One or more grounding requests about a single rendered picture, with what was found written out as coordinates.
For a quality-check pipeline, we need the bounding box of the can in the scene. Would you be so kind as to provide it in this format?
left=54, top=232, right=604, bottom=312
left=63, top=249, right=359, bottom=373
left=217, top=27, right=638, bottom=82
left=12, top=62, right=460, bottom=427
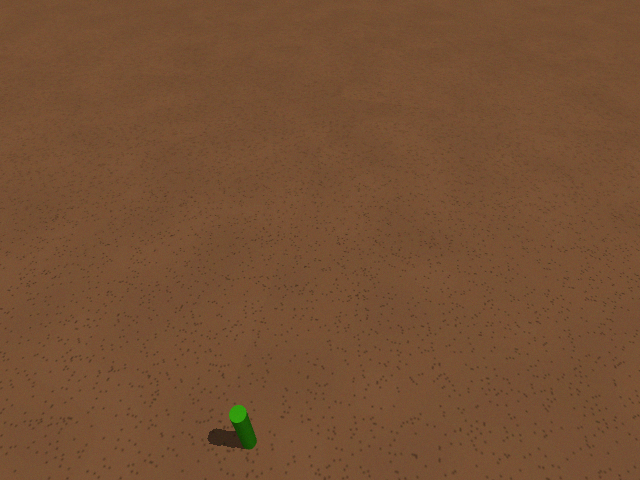
left=229, top=405, right=257, bottom=450

